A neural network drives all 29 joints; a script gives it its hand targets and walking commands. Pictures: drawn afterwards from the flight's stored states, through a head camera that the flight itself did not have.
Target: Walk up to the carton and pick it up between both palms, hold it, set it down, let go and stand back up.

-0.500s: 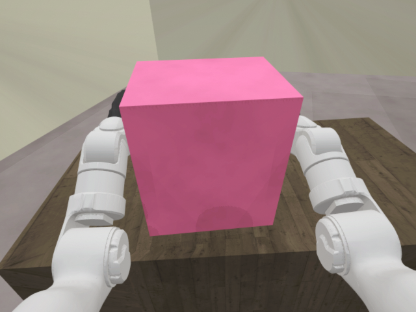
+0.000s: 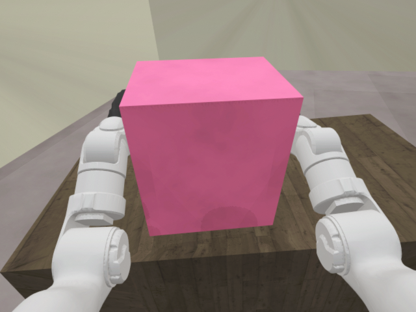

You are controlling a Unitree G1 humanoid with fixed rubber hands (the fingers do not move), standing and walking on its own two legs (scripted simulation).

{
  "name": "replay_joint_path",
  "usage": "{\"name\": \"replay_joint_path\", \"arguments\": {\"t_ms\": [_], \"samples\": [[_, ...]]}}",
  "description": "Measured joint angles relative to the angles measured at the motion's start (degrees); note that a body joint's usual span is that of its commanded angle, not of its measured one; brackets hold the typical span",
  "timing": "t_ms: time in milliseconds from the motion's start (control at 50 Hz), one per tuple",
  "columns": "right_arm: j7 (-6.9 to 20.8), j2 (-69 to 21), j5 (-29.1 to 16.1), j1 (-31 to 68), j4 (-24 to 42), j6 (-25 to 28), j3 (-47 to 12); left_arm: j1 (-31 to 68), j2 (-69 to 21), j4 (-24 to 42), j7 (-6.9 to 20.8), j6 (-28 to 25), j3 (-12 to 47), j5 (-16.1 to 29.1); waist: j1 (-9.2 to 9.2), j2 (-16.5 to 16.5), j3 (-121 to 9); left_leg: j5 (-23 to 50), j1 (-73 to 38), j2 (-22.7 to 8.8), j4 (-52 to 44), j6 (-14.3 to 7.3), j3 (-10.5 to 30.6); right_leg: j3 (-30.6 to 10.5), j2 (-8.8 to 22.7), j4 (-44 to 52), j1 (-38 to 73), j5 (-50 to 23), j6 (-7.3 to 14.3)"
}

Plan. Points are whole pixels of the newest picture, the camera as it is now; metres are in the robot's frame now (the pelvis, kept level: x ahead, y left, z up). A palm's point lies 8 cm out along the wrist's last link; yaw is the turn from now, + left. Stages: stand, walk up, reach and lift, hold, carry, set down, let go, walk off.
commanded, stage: hold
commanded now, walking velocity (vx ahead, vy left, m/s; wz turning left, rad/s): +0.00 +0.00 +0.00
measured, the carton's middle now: (206, 145) +0.35 +0.01 +0.23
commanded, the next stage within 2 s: none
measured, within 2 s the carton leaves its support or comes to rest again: neither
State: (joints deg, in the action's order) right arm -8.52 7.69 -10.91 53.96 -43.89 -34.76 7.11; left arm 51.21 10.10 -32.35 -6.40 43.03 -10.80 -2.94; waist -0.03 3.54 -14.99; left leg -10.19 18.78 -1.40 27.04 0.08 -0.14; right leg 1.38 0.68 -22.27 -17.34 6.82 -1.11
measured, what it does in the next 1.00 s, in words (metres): stands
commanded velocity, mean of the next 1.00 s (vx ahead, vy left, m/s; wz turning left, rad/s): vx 0.00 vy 0.00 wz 0.00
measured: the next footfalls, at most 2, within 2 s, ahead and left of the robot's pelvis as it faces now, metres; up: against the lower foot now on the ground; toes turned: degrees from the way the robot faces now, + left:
none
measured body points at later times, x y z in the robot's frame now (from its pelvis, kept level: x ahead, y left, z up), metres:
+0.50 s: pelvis +0.00 +0.00 +0.00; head -0.09 -0.01 +0.44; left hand +0.38 +0.18 +0.27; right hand +0.40 -0.14 +0.25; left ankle +0.04 +0.12 -0.74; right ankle +0.05 -0.13 -0.74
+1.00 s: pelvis +0.00 +0.00 +0.00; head -0.09 +0.00 +0.44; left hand +0.39 +0.19 +0.27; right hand +0.40 -0.14 +0.24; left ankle +0.04 +0.12 -0.74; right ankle +0.05 -0.13 -0.74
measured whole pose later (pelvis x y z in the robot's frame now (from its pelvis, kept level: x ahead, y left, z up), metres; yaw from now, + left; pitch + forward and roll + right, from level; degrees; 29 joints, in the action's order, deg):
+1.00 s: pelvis +0.00 +0.00 +0.00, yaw +0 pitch +2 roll -1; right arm -8.7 7.7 -10.9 54.0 -43.9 -34.8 7.1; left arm 51.3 10.1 -32.4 -6.3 42.8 -10.9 -2.9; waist 0.0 1.9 -14.6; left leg -10.1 18.8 -1.4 27.0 0.1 -0.1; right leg 1.3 0.7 -22.2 -17.3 6.7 -1.1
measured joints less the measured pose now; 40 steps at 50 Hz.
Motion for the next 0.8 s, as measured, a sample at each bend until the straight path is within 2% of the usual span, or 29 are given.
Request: {"name": "replay_joint_path", "arguments": {"t_ms": [320, 620, 800], "samples": [[-0.1, 0.0, 0.0, 0.1, 0.0, 0.0, 0.0, 0.1, 0.0, -0.1, 0.1, -0.2, -0.1, 0.0, 0.00, -2.2, 0.4, 0.0, 0.0, 0.0, 0.0, 0.0, 0.0, 0.0, 0.0, 0.0, 0.0, 0.0, 0.0], [-0.1, 0.0, 0.0, 0.1, 0.0, 0.0, 0.0, 0.1, 0.0, 0.0, 0.1, -0.2, -0.1, 0.0, 0.00, -0.6, 0.2, 0.1, 0.0, 0.0, 0.0, 0.0, 0.0, 0.0, 0.0, 0.0, 0.0, -0.1, 0.0], [-0.1, 0.0, 0.0, 0.1, 0.0, 0.0, 0.0, 0.1, 0.0, 0.0, 0.1, -0.2, -0.1, 0.0, 0.00, -0.8, 0.7, 0.1, 0.0, 0.0, 0.0, 0.0, 0.1, 0.0, 0.0, 0.0, 0.0, -0.1, 0.0]]}}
